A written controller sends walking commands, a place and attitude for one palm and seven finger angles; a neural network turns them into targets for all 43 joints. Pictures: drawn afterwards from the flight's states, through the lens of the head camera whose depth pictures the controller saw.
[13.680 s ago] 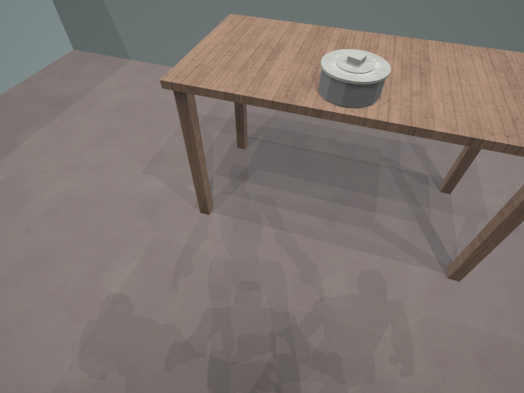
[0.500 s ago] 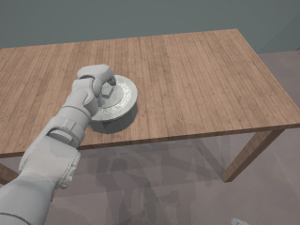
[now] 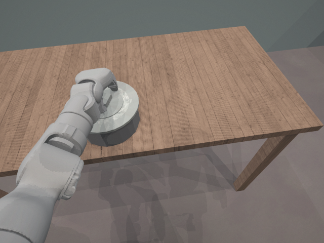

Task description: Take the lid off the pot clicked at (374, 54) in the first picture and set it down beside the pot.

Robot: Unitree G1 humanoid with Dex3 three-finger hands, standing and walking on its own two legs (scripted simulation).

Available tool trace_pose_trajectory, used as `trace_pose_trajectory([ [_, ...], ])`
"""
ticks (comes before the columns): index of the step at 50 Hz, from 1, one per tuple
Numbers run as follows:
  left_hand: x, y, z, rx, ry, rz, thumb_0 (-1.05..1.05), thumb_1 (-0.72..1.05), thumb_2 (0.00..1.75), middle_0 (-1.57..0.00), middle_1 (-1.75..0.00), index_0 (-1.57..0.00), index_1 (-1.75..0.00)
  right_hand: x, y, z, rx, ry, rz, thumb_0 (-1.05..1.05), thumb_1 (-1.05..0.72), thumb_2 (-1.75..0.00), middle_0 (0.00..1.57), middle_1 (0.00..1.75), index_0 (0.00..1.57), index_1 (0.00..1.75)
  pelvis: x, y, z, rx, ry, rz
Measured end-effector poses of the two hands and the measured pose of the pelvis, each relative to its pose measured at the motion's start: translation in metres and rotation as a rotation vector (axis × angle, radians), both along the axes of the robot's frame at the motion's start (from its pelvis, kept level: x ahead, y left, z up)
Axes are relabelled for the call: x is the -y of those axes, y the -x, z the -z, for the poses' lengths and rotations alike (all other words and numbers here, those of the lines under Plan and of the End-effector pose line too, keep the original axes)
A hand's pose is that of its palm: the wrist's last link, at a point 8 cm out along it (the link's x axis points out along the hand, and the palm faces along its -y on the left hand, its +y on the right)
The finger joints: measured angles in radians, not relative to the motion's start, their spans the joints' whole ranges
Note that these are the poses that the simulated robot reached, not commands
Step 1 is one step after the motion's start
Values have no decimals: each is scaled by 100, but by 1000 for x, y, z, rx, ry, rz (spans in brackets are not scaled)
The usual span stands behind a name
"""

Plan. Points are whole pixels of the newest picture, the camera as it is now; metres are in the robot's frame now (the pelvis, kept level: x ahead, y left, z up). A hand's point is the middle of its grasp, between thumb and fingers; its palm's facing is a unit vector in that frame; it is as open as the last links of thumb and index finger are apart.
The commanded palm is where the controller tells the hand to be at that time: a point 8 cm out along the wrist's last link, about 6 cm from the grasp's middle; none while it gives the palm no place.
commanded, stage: close the fingers and squeeze the knob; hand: left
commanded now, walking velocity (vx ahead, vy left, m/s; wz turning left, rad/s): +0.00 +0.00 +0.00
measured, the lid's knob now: (102, 99) +0.50 +0.15 +0.06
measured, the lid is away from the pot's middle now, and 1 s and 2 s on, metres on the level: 0.00 0.01 0.01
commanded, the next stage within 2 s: lift the lid straight up in 1.60 s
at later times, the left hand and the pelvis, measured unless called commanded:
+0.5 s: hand (100, 100) +0.47 +0.14 +0.08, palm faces -0.35 -0.07 -0.94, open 8.6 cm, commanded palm +0.47 +0.14 +0.15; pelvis +0.00 +0.00 +0.00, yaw +1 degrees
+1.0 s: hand (100, 99) +0.48 +0.14 +0.09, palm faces -0.35 -0.07 -0.93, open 7.7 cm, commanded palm +0.47 +0.14 +0.15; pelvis +0.00 +0.00 +0.00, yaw +0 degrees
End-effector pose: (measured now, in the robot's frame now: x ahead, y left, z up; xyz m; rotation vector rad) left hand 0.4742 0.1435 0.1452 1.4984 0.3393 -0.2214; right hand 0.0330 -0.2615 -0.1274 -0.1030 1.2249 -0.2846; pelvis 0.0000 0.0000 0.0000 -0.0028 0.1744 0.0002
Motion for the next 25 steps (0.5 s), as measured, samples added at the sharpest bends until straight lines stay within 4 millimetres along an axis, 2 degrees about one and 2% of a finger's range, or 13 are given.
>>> trace_pose_trajectory([
  [11,-5,4,3,4,9,-2,0,-10,113,-60,-62,-61,-63,-1,-20,-3,47,-2,-21,1,-91,-89,20,30,20,30,1,-1,0,4,1,-3],
  [18,-5,6,4,0,-17,0,0,-2,107,-58,-78,-59,-78,-3,-34,-3,75,-8,-38,1,-91,-89,20,30,20,30,0,-1,0,3,1,-8],
  [25,-1,2,4,2,0,-1,0,6,103,-59,-88,-61,-88,-6,-36,-2,71,-10,-44,1,-91,-89,20,30,20,30,0,-1,0,-2,-1,-9],
])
